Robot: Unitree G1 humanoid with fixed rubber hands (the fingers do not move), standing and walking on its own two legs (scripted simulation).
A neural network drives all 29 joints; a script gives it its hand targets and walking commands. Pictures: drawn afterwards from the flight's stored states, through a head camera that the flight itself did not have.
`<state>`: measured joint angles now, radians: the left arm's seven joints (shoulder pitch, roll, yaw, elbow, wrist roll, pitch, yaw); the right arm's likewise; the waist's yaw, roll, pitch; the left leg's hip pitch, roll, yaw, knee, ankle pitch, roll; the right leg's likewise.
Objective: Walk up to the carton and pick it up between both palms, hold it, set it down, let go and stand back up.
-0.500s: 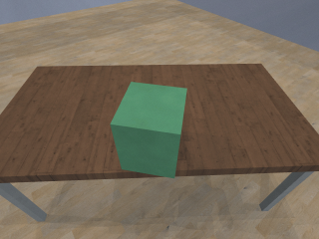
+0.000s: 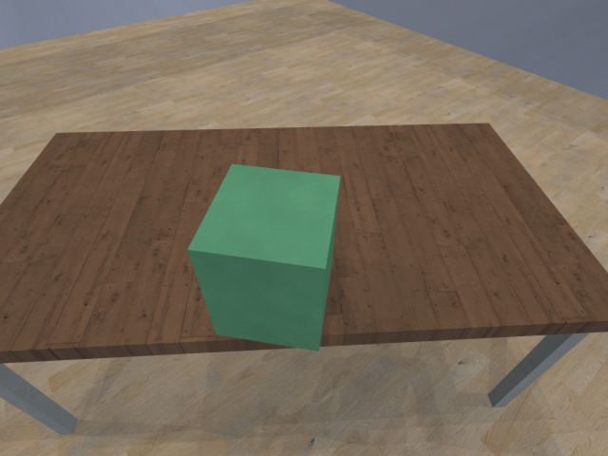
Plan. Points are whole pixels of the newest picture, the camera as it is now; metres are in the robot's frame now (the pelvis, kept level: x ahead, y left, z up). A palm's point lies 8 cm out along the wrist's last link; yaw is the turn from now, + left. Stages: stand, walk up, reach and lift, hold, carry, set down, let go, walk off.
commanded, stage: stand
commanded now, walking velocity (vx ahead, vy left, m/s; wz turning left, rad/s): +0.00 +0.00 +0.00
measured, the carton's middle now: (275, 258) +0.47 +0.06 -0.05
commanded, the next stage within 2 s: none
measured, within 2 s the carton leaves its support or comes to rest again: neither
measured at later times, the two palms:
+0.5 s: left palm out of the picture +0.03 +0.25 -0.12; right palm out of the picture +0.03 -0.25 -0.13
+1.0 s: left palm out of the picture +0.01 +0.25 -0.13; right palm out of the picture +0.01 -0.24 -0.13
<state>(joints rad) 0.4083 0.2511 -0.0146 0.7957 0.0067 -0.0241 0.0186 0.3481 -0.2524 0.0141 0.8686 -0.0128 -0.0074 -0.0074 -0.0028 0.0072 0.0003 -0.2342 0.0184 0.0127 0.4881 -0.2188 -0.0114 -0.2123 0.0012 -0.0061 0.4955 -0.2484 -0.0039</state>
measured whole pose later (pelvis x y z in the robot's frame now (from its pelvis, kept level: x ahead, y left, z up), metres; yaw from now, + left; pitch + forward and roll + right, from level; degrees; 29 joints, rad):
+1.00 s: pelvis +0.01 +0.00 +0.00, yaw +0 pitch -2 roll +0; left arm 0.38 0.22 0.00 0.93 0.00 -0.01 0.03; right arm 0.36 -0.21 0.01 0.98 -0.01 0.00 -0.03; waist 0.00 0.01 0.02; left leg -0.21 0.02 0.01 0.45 -0.21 -0.01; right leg -0.18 0.00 -0.01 0.44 -0.23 0.00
